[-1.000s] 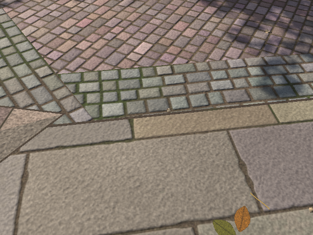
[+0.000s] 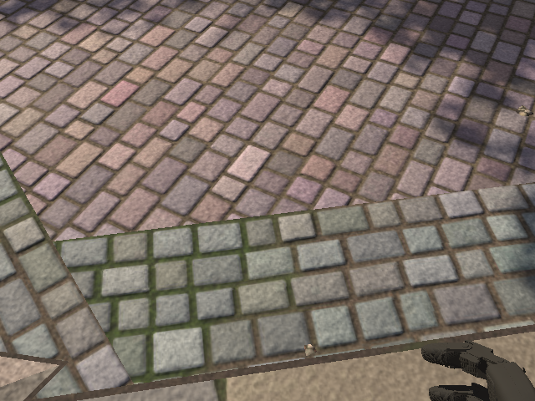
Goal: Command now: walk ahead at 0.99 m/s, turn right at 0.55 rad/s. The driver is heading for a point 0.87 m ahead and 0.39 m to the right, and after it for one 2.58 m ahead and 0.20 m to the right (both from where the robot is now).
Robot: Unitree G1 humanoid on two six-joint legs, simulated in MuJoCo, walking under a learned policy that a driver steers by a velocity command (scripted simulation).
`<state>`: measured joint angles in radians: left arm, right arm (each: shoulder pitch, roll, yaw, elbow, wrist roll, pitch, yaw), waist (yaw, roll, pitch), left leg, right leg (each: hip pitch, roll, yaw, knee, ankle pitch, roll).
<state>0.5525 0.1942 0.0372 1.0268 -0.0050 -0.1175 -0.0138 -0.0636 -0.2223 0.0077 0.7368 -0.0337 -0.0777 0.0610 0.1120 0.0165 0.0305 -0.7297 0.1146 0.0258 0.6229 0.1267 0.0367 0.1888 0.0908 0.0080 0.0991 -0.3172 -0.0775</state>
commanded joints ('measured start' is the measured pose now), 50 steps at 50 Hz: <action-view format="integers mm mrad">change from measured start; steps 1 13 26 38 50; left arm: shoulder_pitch -60 -292 -171 -190 6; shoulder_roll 230 62 230 255 131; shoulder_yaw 41 18 44 67 42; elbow -72 -257 -280 -260 -234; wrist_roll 0 32 15 7 -18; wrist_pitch -13 100 98 32 27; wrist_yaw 13 -33 -45 16 29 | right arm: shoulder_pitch -29 384 392 104 557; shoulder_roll -112 -74 -301 -113 -334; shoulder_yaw -25 -63 -108 -23 -94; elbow -68 139 108 -160 -31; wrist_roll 3 13 1 -31 -42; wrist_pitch -11 -49 6 25 -30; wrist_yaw -21 -54 -96 -45 -77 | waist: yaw -94 -99 141 -119 -170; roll -60 70 106 47 226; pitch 43 -16 -126 80 -375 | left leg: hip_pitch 298 635 765 107 1123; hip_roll -107 186 167 33 267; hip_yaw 46 -127 266 -42 -435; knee -97 -443 107 395 -3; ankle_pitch -36 -364 972 -381 511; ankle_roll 15 35 -1 -133 246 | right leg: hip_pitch -155 -899 -342 -529 -569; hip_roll -231 -237 6 -105 65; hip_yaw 120 52 -197 393 133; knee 57 1219 663 72 1298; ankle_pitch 920 99 170 287 125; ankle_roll -110 -36 -172 -276 51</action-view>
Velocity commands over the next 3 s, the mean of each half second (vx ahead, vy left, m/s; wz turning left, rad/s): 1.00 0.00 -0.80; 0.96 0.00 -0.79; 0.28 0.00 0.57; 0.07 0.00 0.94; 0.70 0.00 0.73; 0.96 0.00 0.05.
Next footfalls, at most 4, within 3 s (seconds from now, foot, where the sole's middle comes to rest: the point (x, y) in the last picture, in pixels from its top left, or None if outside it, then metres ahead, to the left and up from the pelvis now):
0.08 left None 0.31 0.13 -0.77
0.56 right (367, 326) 0.67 -0.15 -0.77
0.98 left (418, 202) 1.11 -0.31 -0.77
1.38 right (505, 203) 1.14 -0.58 -0.77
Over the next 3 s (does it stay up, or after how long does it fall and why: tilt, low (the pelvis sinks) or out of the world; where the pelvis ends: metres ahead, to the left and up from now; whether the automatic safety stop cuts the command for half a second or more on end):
stays up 1.67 -0.15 -0.01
